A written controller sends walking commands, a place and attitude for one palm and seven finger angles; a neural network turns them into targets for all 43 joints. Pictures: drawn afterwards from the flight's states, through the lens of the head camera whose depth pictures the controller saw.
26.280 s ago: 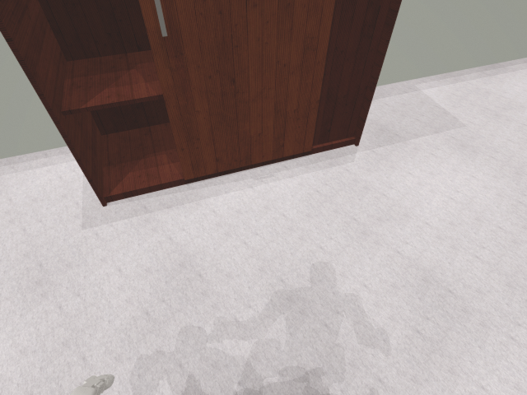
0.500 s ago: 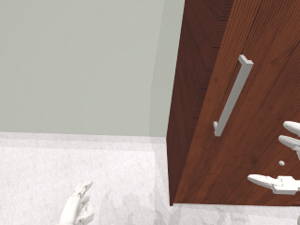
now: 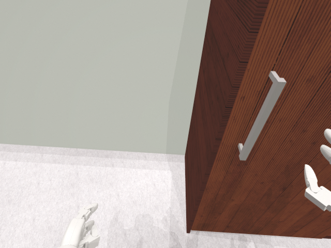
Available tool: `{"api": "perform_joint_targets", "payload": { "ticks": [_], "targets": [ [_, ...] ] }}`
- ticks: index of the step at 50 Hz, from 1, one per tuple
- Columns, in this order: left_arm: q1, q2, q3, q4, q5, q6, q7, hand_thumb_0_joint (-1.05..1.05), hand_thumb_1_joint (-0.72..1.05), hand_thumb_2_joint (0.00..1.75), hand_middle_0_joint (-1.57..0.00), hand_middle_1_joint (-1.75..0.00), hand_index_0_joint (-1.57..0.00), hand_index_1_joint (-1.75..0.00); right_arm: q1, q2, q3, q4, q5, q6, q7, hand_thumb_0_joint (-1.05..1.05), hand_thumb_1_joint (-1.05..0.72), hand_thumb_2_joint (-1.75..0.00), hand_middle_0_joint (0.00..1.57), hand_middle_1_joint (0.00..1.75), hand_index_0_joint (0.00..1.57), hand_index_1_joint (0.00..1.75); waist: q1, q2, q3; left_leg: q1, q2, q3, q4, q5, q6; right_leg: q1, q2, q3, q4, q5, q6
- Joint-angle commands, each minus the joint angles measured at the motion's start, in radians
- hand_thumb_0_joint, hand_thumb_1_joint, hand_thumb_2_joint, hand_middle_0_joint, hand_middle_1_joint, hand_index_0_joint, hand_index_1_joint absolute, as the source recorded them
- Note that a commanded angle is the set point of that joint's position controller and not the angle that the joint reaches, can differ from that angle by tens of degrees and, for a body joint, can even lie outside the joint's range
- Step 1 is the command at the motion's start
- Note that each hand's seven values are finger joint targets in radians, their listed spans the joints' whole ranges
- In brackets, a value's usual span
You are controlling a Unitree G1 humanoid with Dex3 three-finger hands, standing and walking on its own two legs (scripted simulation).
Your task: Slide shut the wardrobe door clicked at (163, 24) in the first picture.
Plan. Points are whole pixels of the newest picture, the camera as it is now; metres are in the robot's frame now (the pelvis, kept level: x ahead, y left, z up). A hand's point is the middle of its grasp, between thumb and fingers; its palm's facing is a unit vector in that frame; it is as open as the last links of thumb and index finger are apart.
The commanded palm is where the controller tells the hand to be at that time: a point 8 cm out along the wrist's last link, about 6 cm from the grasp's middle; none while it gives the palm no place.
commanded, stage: draw the hand back to the body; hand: right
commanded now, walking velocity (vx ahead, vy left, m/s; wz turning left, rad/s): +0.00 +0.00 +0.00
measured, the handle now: (256, 121) +0.38 -0.23 +0.14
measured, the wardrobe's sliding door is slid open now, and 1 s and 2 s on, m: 0.00 0.00 0.00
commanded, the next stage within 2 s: step back with the hand held close in 0.36 s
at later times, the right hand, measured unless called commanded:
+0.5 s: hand (303, 191) +0.18 -0.24 +0.16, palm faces +0.45 +0.82 -0.35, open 7.4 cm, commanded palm +0.13 -0.28 +0.17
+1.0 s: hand (324, 203) +0.16 -0.27 +0.15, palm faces +0.39 +0.79 -0.48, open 7.4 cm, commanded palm +0.10 -0.30 +0.17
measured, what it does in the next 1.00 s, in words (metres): shifts its weight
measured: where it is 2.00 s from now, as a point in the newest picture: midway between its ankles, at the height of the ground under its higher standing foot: outside the picture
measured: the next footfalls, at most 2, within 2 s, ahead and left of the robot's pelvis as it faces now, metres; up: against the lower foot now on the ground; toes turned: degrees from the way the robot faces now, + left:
left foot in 1.82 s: -0.29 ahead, +0.09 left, -0.01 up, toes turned +11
right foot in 1.90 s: -0.07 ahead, -0.14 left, -0.01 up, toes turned +10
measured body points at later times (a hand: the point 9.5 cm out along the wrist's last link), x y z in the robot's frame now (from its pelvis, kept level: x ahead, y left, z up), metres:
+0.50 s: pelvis -0.01 +0.02 +0.00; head -0.04 +0.03 +0.45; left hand +0.18 +0.24 -0.08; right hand +0.15 -0.28 +0.18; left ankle -0.01 +0.11 -0.74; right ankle +0.00 -0.04 -0.74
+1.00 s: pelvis -0.05 -0.01 -0.01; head -0.05 -0.02 +0.44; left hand +0.10 +0.25 -0.08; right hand +0.13 -0.31 +0.18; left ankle -0.01 +0.11 -0.74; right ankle +0.00 -0.04 -0.74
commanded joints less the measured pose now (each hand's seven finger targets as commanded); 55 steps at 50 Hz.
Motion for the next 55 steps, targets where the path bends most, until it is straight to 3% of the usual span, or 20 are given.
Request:
{"api": "perform_joint_targets", "payload": {
  "ticks": [1,2,7,9,15,16,23,24,25,26,27,29,32,36,38,40,43,49,52,55],
  "targets": [
    [-0.122,0.120,0.049,-0.157,0.000,-0.040,0.005,0.00,0.90,0.90,-0.20,-0.30,-0.20,-0.30,-0.100,-0.173,-0.107,-0.209,0.002,-0.064,-0.014,0.00,-0.90,-0.90,0.20,0.30,0.20,0.30,0.001,-0.026,-0.053,-0.037,0.029,-0.071,-0.038,0.117,0.018,0.031,-0.138,0.183,-0.075,0.257,0.135],
    [-0.129,0.119,0.047,-0.159,-0.001,-0.036,0.007,0.00,0.90,0.90,-0.20,-0.30,-0.20,-0.30,-0.094,-0.164,-0.100,-0.191,0.006,-0.059,-0.013,0.00,-0.90,-0.90,0.20,0.30,0.20,0.30,0.004,-0.029,-0.026,-0.050,0.032,-0.073,-0.044,0.107,0.017,0.027,-0.137,0.174,-0.078,0.231,0.128],
    [-0.140,0.116,0.044,-0.161,0.001,-0.035,0.015,0.00,0.90,0.90,-0.20,-0.30,-0.20,-0.30,-0.127,-0.176,-0.102,-0.203,0.005,-0.062,-0.017,0.00,-0.90,-0.90,0.20,0.30,0.20,0.30,0.003,-0.025,-0.027,-0.037,0.033,-0.076,-0.059,0.086,0.020,0.017,-0.121,0.165,-0.083,0.155,0.110],
    [-0.141,0.113,0.045,-0.161,0.002,-0.037,0.017,0.00,0.90,0.90,-0.20,-0.30,-0.20,-0.30,-0.119,-0.186,-0.114,-0.213,0.006,-0.065,-0.019,0.00,-0.90,-0.90,0.20,0.30,0.20,0.30,-0.003,-0.025,-0.056,-0.018,0.033,-0.078,-0.061,0.097,0.022,0.027,-0.116,0.158,-0.079,0.167,0.105],
    [-0.152,0.109,0.043,-0.155,0.003,-0.040,0.019,0.00,0.90,0.90,-0.20,-0.30,-0.20,-0.30,-0.131,-0.182,-0.106,-0.212,0.006,-0.065,-0.019,0.00,-0.90,-0.90,0.20,0.30,0.20,0.30,-0.001,-0.050,-0.032,-0.022,0.036,-0.085,-0.080,0.089,0.023,0.026,-0.108,0.146,-0.078,0.148,0.095],
    [-0.151,0.109,0.043,-0.152,0.004,-0.038,0.019,0.00,0.90,0.90,-0.20,-0.30,-0.20,-0.30,-0.127,-0.186,-0.110,-0.199,0.007,-0.063,-0.018,0.00,-0.90,-0.90,0.20,0.30,0.20,0.30,-0.001,-0.024,-0.021,-0.025,0.035,-0.087,-0.088,0.085,0.023,0.020,-0.107,0.145,-0.077,0.139,0.092],
    [-0.157,0.106,0.045,-0.153,0.002,-0.035,0.021,0.00,0.90,0.90,-0.20,-0.30,-0.20,-0.30,-0.107,-0.177,-0.106,-0.185,0.012,-0.067,-0.013,0.00,-0.90,-0.90,0.20,0.30,0.20,0.30,-0.001,-0.012,-0.024,-0.017,0.041,-0.094,-0.099,0.100,0.021,0.028,-0.099,0.127,-0.071,0.148,0.077],
    [-0.162,0.110,0.045,-0.147,0.002,-0.035,0.024,0.00,0.90,0.90,-0.20,-0.30,-0.20,-0.30,-0.186,-0.220,-0.138,-0.197,0.010,-0.068,-0.021,0.00,-0.90,-0.90,0.20,0.30,0.20,0.30,0.000,-0.042,-0.034,-0.017,0.042,-0.100,-0.103,0.102,0.023,0.030,-0.096,0.126,-0.069,0.145,0.075],
    [-0.157,0.122,0.036,-0.209,-0.020,-0.019,0.030,0.00,0.90,0.90,-0.20,-0.30,-0.20,-0.30,-0.288,-0.317,-0.236,-0.273,0.004,-0.117,-0.036,0.00,-0.90,-0.90,0.20,0.30,0.20,0.30,0.045,-0.023,0.048,-0.171,0.104,-0.242,-0.151,0.124,0.002,-0.025,-0.114,0.143,-0.023,0.037,0.047],
    [-0.145,0.106,0.033,-0.187,-0.014,-0.005,0.036,0.00,0.90,0.90,-0.20,-0.30,-0.20,-0.30,-0.273,-0.301,-0.225,-0.237,-0.001,-0.138,-0.038,0.00,-0.90,-0.90,0.20,0.30,0.20,0.30,0.049,-0.001,0.040,-0.194,0.135,-0.262,-0.168,0.115,0.005,-0.025,-0.104,0.152,0.011,0.015,0.043],
    [-0.130,0.110,0.040,-0.178,-0.008,0.006,0.037,0.00,0.90,0.90,-0.20,-0.30,-0.20,-0.30,-0.137,-0.222,-0.172,-0.142,-0.006,-0.132,-0.034,0.00,-0.90,-0.90,0.20,0.30,0.20,0.30,0.056,0.071,0.011,-0.226,0.155,-0.271,-0.168,0.109,0.005,-0.005,-0.105,0.148,0.041,0.025,0.041],
    [-0.110,0.117,0.051,-0.194,-0.008,0.023,0.029,0.00,0.90,0.90,-0.20,-0.30,-0.20,-0.30,-0.057,-0.169,-0.116,-0.143,-0.018,-0.133,-0.029,0.00,-0.90,-0.90,0.20,0.30,0.20,0.30,0.057,0.071,-0.070,-0.221,0.177,-0.260,-0.130,0.181,-0.005,0.012,-0.116,0.131,0.066,0.081,0.039],
    [-0.112,0.125,0.061,-0.215,-0.010,0.041,0.036,0.00,0.90,0.90,-0.20,-0.30,-0.20,-0.30,-0.014,-0.192,-0.135,-0.194,-0.022,-0.143,-0.040,0.00,-0.90,-0.90,0.20,0.30,0.20,0.30,0.058,-0.017,-0.148,-0.179,0.151,-0.215,-0.024,0.331,-0.019,0.019,-0.145,0.137,0.027,0.216,0.040],
    [-0.120,0.125,0.069,-0.244,-0.010,0.062,0.045,0.00,0.90,0.90,-0.20,-0.30,-0.20,-0.30,0.035,-0.255,-0.211,-0.232,-0.025,-0.148,-0.053,0.00,-0.90,-0.90,0.20,0.30,0.20,0.30,0.048,0.014,-0.197,-0.121,0.120,-0.196,0.067,0.407,-0.014,-0.040,-0.168,0.165,0.019,0.333,0.041],
    [-0.116,0.122,0.071,-0.258,-0.012,0.069,0.047,0.00,0.90,0.90,-0.20,-0.30,-0.20,-0.30,0.060,-0.255,-0.222,-0.242,-0.023,-0.153,-0.054,0.00,-0.90,-0.90,0.20,0.30,0.20,0.30,0.049,0.022,-0.192,-0.118,0.116,-0.204,0.091,0.402,-0.007,-0.074,-0.177,0.171,0.015,0.330,0.040],
    [-0.115,0.124,0.074,-0.266,-0.013,0.071,0.047,0.00,0.90,0.90,-0.20,-0.30,-0.20,-0.30,0.071,-0.252,-0.226,-0.245,-0.025,-0.157,-0.056,0.00,-0.90,-0.90,0.20,0.30,0.20,0.30,0.048,-0.011,-0.166,-0.119,0.103,-0.209,0.109,0.333,-0.004,-0.130,-0.187,0.190,-0.009,0.265,0.037],
    [-0.104,0.130,0.078,-0.265,-0.013,0.066,0.049,0.00,0.90,0.90,-0.20,-0.30,-0.20,-0.30,0.084,-0.244,-0.230,-0.232,-0.027,-0.166,-0.057,0.00,-0.90,-0.90,0.20,0.30,0.20,0.30,0.050,-0.005,-0.146,-0.106,0.095,-0.213,0.126,0.255,-0.002,-0.211,-0.199,0.214,-0.030,0.149,0.027],
    [-0.092,0.147,0.085,-0.262,-0.015,0.038,0.051,0.00,0.90,0.90,-0.20,-0.30,-0.20,-0.30,0.024,-0.214,-0.217,-0.231,-0.058,-0.188,-0.063,0.00,-0.90,-0.90,0.20,0.30,0.20,0.30,0.055,-0.042,-0.071,-0.023,0.045,-0.181,0.244,0.063,-0.011,-0.462,-0.255,0.303,-0.168,-0.311,-0.016],
    [-0.095,0.150,0.088,-0.255,-0.009,0.025,0.053,0.00,0.90,0.90,-0.20,-0.30,-0.20,-0.30,-0.040,-0.215,-0.221,-0.230,-0.078,-0.198,-0.063,0.00,-0.90,-0.90,0.20,0.30,0.20,0.30,0.051,-0.066,-0.041,0.040,0.017,-0.142,0.346,0.004,-0.017,-0.586,-0.297,0.345,-0.242,-0.468,-0.027],
    [-0.088,0.143,0.093,-0.246,-0.005,0.013,0.047,0.00,0.90,0.90,-0.20,-0.30,-0.20,-0.30,-0.025,-0.219,-0.235,-0.218,-0.080,-0.213,-0.059,0.00,-0.90,-0.90,0.20,0.30,0.20,0.30,0.051,-0.027,-0.034,0.030,0.005,-0.124,0.345,-0.016,-0.009,-0.575,-0.298,0.352,-0.234,-0.432,0.003]
  ]
}}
